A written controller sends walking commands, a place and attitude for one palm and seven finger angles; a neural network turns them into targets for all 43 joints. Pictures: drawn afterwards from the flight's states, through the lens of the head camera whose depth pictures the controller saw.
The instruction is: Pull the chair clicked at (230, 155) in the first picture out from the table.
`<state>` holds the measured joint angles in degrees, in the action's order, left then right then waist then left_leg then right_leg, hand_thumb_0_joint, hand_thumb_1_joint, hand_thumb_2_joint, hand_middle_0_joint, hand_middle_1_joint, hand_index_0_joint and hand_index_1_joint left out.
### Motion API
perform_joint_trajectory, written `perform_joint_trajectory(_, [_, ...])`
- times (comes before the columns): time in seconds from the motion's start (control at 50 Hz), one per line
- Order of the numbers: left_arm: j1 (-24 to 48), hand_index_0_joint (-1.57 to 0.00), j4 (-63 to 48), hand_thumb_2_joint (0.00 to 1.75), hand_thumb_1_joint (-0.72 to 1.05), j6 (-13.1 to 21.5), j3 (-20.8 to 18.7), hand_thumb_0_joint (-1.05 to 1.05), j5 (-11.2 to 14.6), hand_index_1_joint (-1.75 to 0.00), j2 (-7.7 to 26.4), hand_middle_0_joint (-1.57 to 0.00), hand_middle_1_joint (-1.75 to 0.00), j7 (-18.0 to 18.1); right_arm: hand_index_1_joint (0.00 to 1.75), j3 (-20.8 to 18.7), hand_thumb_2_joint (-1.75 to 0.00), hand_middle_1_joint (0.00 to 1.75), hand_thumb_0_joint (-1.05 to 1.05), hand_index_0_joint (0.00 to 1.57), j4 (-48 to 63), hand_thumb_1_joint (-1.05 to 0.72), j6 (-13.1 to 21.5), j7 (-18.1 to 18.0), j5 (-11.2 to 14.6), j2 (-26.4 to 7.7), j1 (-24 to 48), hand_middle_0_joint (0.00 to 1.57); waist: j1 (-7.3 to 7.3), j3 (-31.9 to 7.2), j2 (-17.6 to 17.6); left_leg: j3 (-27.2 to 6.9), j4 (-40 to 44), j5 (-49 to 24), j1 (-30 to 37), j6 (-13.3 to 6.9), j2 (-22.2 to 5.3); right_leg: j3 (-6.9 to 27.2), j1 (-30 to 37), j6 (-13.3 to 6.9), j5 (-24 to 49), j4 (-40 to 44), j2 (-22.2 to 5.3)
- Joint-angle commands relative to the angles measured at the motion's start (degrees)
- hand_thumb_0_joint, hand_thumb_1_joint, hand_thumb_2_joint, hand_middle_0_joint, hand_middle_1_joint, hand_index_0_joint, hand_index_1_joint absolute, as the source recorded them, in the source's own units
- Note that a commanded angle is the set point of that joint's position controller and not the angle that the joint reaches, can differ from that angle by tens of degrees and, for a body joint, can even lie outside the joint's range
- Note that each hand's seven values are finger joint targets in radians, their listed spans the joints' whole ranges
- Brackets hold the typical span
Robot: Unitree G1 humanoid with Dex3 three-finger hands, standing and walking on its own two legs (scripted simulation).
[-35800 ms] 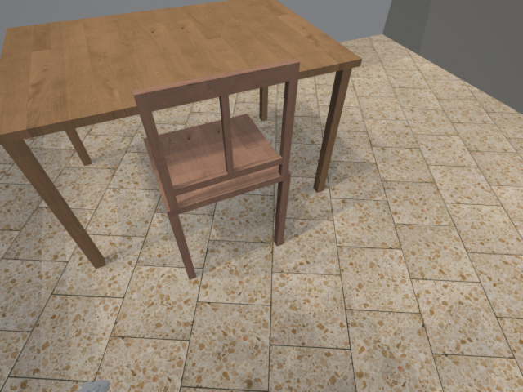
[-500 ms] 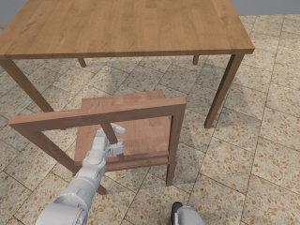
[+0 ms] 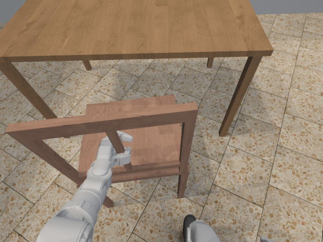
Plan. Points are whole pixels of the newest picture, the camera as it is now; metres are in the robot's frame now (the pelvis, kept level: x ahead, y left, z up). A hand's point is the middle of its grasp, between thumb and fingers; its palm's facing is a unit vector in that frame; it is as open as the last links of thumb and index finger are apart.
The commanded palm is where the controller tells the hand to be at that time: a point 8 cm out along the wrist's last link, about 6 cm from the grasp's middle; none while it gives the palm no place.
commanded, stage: stop walking, hand still on the chair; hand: left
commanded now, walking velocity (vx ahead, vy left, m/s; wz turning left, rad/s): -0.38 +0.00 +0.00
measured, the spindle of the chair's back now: (121, 151) +0.37 +0.14 -0.07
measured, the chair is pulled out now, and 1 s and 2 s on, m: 0.23 0.23 0.23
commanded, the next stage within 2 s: open the thumb and straighten the fingers in 0.92 s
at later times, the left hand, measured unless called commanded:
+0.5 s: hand (126, 154) +0.35 +0.12 -0.06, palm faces -0.04 -0.98 -0.19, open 5.6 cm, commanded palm +0.33 +0.17 -0.03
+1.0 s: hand (125, 154) +0.35 +0.12 -0.05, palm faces -0.10 -0.98 -0.17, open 5.6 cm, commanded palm +0.33 +0.18 -0.03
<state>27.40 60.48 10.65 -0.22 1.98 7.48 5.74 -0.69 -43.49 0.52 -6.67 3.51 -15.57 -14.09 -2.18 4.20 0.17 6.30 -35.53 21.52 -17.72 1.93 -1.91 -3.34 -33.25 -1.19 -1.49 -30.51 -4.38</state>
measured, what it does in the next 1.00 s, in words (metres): shifts its weight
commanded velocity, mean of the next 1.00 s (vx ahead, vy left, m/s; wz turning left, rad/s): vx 0.00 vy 0.00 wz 0.00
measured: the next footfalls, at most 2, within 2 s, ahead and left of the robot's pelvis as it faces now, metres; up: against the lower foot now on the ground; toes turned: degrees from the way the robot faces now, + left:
none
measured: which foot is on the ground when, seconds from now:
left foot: down 0.00-1.00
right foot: down 0.00-1.00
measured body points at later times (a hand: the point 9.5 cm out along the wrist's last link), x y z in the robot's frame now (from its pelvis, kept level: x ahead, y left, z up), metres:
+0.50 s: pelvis +0.06 +0.01 +0.01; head +0.11 -0.02 +0.45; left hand +0.35 +0.17 -0.04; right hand +0.19 -0.24 -0.12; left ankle -0.04 +0.14 -0.72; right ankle +0.15 -0.11 -0.72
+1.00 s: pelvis +0.07 +0.02 +0.01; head +0.11 +0.02 +0.46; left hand +0.35 +0.17 -0.04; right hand +0.19 -0.22 -0.11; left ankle -0.04 +0.14 -0.72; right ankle +0.15 -0.11 -0.72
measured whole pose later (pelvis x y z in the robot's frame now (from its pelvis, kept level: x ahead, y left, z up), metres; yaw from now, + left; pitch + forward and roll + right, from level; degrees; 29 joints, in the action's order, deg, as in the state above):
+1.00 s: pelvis +0.07 +0.02 +0.01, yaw -1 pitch +0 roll -1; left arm 5.4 35.4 1.4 7.0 1.0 5.7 6.5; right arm 1.1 -38.4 -3.7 -6.7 1.9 -12.3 -12.3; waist -2.3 4.0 1.8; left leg 6.8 -27.4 25.0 -1.9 1.4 -3.4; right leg -3.8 -20.9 0.5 -8.4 -29.7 -2.4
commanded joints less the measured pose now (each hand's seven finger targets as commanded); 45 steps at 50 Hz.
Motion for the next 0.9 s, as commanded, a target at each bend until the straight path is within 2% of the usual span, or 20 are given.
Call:
perform_joint_trajectory(0.0, [19.33, -0.5, -12.97, 0.9, 0.9, 3.12, -2.32, 0.0, -0.14, -1.45, 11.14, -0.5, -1.45, 1.74, 0.3, -2.29, -0.9, 0.3, 0.0, 0.2, 5.77, -0.9, 0.89, -0.79, 0.02, -6.99, -2.09, 0.2, 1.11, -19.44, -1.07, -5.6, 8.0, 1.36, -4.2, -2.68, -7.03, 7.89, 18.42, 0.73, -9.04, 1.78, -6.19])
perform_joint_trajectory(0.02, [17.19, -0.5, -24.02, 0.9, 0.9, 3.81, -2.32, 0.0, 0.12, -1.45, 10.81, -0.5, -1.45, 1.58, 0.3, -2.37, -0.9, 0.3, 0.0, 0.2, 9.57, -0.9, 0.57, -0.33, -0.08, -5.86, -0.73, 0.2, 1.62, -21.32, 0.25, -6.56, 8.33, 3.51, -3.84, -2.96, -6.84, 8.67, 20.87, 0.53, -9.82, 2.22, -6.48])
perform_joint_trajectory(0.06, [14.89, -0.5, -24.52, 0.9, 0.9, 2.9, -2.36, 0.0, 0.37, -1.45, 10.2, -0.5, -1.45, 1.61, 0.3, -1.79, -0.9, 0.3, 0.0, 0.2, 10.43, -0.9, 0.28, -0.62, 0.12, -5.14, 0.49, 0.2, 1.88, -20.97, -2.46, -5.71, 7.3, 7.66, -3.7, -3.14, -5.69, 9.83, 21.13, 0.3, -13.46, 3.85, -6.74])
perform_joint_trajectory(0.12, [10.56, -0.5, -26.22, 0.9, 0.9, 0.7, -2.16, 0.0, 0.3, -1.45, 9.79, -0.5, -1.45, 1.87, 0.3, -1.34, -0.9, 0.3, 0.0, 0.2, 11.13, -0.9, 0.12, -0.82, 0.09, -5.19, 0.4, 0.2, 2.07, -18.86, -1.47, -5.56, 8.77, 10.44, -3.14, -3.78, -5.49, 9.09, 20.15, 0.67, -18.93, 5.15, -5.43])
perform_joint_trajectory(0.16, [9.83, -0.5, -27.97, 0.9, 0.9, 0.04, -2.15, 0.0, 0.15, -1.45, 9.51, -0.5, -1.45, 1.88, 0.3, -1.17, -0.9, 0.3, 0.0, 0.2, 11.69, -0.9, 0.24, -0.9, 0.1, -4.97, 0.54, 0.2, 2.0, -18.79, -2.65, -5.39, 8.96, 9.93, -2.0, -3.78, -5.24, 9.05, 20.42, 0.84, -19.82, 5.83, -4.88])
perform_joint_trajectory(0.18, [8.85, -0.5, -27.95, 0.9, 0.9, -0.45, -2.55, 0.0, -0.01, -1.45, 10.25, -0.5, -1.45, 2.17, 0.3, -1.52, -0.9, 0.3, 0.0, 0.2, 11.2, -0.9, 0.21, -1.36, -0.26, -5.74, 0.31, 0.2, 1.93, -18.08, -1.05, -6.0, 10.25, 9.49, -1.85, -4.0, -5.67, 8.21, 21.62, 0.82, -18.84, 5.49, -4.41])
perform_joint_trajectory(0.22, [6.74, -0.5, -29.19, 0.9, 0.9, -0.99, -1.98, 0.0, -0.07, -1.45, 9.29, -0.5, -1.45, 2.03, 0.3, -1.3, -0.9, 0.3, 0.0, 0.2, 11.54, -0.9, 0.43, -1.1, -0.11, -5.15, 0.57, 0.2, 2.09, -17.94, -0.79, -4.86, 10.15, 6.87, -0.43, -3.8, -5.47, 7.89, 21.55, 0.95, -16.26, 4.65, -3.91])
perform_joint_trajectory(0.26, [5.88, -0.5, -30.03, 0.9, 0.9, -1.36, -1.85, 0.0, -0.08, -1.45, 8.82, -0.5, -1.45, 1.89, 0.3, -1.32, -0.9, 0.3, 0.0, 0.2, 11.49, -0.9, 0.57, -1.18, -0.19, -4.77, 0.74, 0.2, 1.9, -18.32, -3.62, -4.17, 9.21, 4.28, 1.45, -3.29, -4.99, 8.58, 22.3, 0.65, -13.37, 5.08, -4.35])
perform_joint_trajectory(0.3, [3.2, -0.5, -29.88, 0.9, 0.9, -2.0, -1.5, 0.0, -0.15, -1.45, 8.64, -0.5, -1.45, 2.03, 0.3, -1.47, -0.9, 0.3, 0.0, 0.2, 10.96, -0.9, 0.72, -1.34, -0.37, -5.13, 0.6, 0.2, 1.77, -17.7, -2.71, -3.83, 9.53, 1.53, 2.9, -3.08, -4.85, 8.4, 22.87, 0.31, -8.77, 4.85, -4.28])
perform_joint_trajectory(0.36, [1.38, -0.5, -31.93, 0.9, 0.9, -2.48, -0.9, 0.0, -0.08, -1.45, 7.85, -0.5, -1.45, 1.59, 0.3, -1.47, -0.9, 0.3, 0.0, 0.2, 10.89, -0.9, 0.87, -1.24, -0.49, -4.45, 1.45, 0.2, 1.36, -19.55, -5.21, -2.92, 8.02, -4.46, 6.12, -2.25, -4.44, 8.94, 25.11, -0.28, 0.47, 4.15, -5.31])
perform_joint_trajectory(0.38, [0.66, -0.5, -31.96, 0.9, 0.9, -2.76, -0.49, 0.0, -0.09, -1.45, 7.91, -0.5, -1.45, 1.75, 0.3, -1.65, -0.9, 0.3, 0.0, 0.2, 10.52, -0.9, 0.87, -1.64, -0.77, -4.94, 1.56, 0.2, 0.87, -19.25, -3.42, -3.56, 8.82, -6.87, 6.64, -2.18, -4.82, 8.25, 26.36, -0.45, 4.95, 3.6, -5.09])
perform_joint_trajectory(0.46, [-2.05, -0.5, -34.06, 0.9, 0.9, -3.4, 0.51, 0.0, -0.18, -1.45, 6.49, -0.5, -1.45, 1.21, 0.3, -1.44, -0.9, 0.3, 0.0, 0.2, 11.14, -0.9, 0.33, -1.21, -0.86, -4.31, 2.97, 0.2, 0.83, -20.05, -3.83, -2.97, 8.77, -14.32, 8.69, -1.47, -5.63, 7.04, 28.18, -0.91, 14.19, 0.64, -5.07])
perform_joint_trajectory(0.48, [-2.54, -0.5, -34.02, 0.9, 0.9, -3.59, 1.17, 0.0, -0.1, -1.45, 6.35, -0.5, -1.45, 1.35, 0.3, -1.51, -0.9, 0.3, 0.0, 0.2, 10.73, -0.9, 0.22, -1.52, -0.98, -4.68, 3.38, 0.2, 0.41, -19.07, -1.01, -3.52, 9.76, -16.33, 8.9, -1.45, -5.99, 6.59, 28.31, -0.86, 16.03, 0.64, -4.73])
perform_joint_trajectory(0.54, [-4.1, -0.5, -35.02, 0.9, 0.9, -4.05, 1.67, 0.0, -0.18, -1.45, 5.33, -0.5, -1.45, 1.13, 0.3, -1.21, -0.9, 0.3, 0.0, 0.2, 11.59, -0.9, -0.45, -1.07, -1.14, -4.12, 4.09, 0.2, 0.67, -18.5, -2.56, -3.19, 10.08, -16.94, 8.8, -1.2, -6.25, 5.98, 28.54, -0.88, 15.3, -0.05, -4.33])
perform_joint_trajectory(0.66, [-5.46, -0.5, -37.1, 0.9, 0.9, -4.68, 2.49, 0.0, -0.27, -1.45, 4.48, -0.5, -1.45, 1.26, 0.3, -0.95, -0.9, 0.3, 0.0, 0.2, 12.61, -0.9, -1.47, -0.74, -1.4, -3.8, 5.1, 0.2, 0.77, -16.77, -0.92, -3.07, 11.83, -16.2, 8.7, -1.27, -6.33, 5.79, 28.94, -1.08, 13.69, 0.72, -3.67])
perform_joint_trajectory(0.68, [-5.57, -0.5, -37.41, 0.9, 0.9, -4.76, 2.75, 0.0, -0.19, -1.45, 4.86, -0.5, -1.45, 1.5, 0.3, -1.11, -0.9, 0.3, 0.0, 0.2, 12.21, -0.9, -1.51, -0.94, -1.43, -4.12, 4.99, 0.2, 0.46, -16.11, 0.88, -3.28, 12.47, -16.52, 8.68, -1.27, -6.36, 5.69, 29.28, -1.0, 14.24, 1.13, -3.51])
perform_joint_trajectory(0.76, [-6.25, -0.5, -38.37, 0.9, 0.9, -4.94, 2.87, 0.0, -0.32, -1.45, 4.29, -0.5, -1.45, 1.42, 0.3, -0.79, -0.9, 0.3, 0.0, 0.2, 13.09, -0.9, -1.87, -0.55, -1.56, -3.74, 5.26, 0.2, 0.78, -16.28, -0.13, -2.82, 12.4, -15.79, 8.55, -1.19, -6.27, 5.82, 29.51, -1.28, 13.43, 1.15, -3.56])
perform_joint_trajectory(0.78, [-6.71, -0.5, -38.4, 0.9, 0.9, -4.95, 3.19, 0.0, -0.11, -1.45, 4.54, -0.5, -1.45, 1.59, 0.3, -0.9, -0.9, 0.3, 0.0, 0.2, 12.63, -0.9, -1.78, -0.78, -1.57, -3.97, 5.27, 0.2, 0.5, -15.58, 1.82, -3.13, 13.14, -15.93, 8.46, -1.27, -6.3, 5.55, 29.59, -1.13, 13.64, 1.44, -3.47])
perform_joint_trajectory(0.84, [-7.44, -0.5, -38.44, 0.9, 0.9, -4.99, 3.07, 0.0, -0.17, -1.45, 4.27, -0.5, -1.45, 1.52, 0.3, -0.76, -0.9, 0.3, 0.0, 0.2, 13.01, -0.9, -2.03, -0.55, -1.53, -3.73, 5.12, 0.2, 0.84, -16.19, -0.28, -2.7, 12.51, -16.11, 8.78, -1.24, -6.32, 5.7, 29.59, -1.36, 13.63, 1.15, -3.44])
perform_joint_trajectory(0.88, [-6.99, -0.5, -39.17, 0.9, 0.9, -4.85, 3.24, 0.0, -0.08, -1.45, 4.72, -0.5, -1.45, 1.68, 0.3, -0.92, -0.9, 0.3, 0.0, 0.2, 12.62, -0.9, -1.94, -0.82, -1.62, -3.95, 4.85, 0.2, 0.48, -16.08, 0.56, -3.01, 12.96, -16.97, 8.91, -1.28, -6.38, 5.4, 30.33, -1.29, 14.82, 1.14, -3.48])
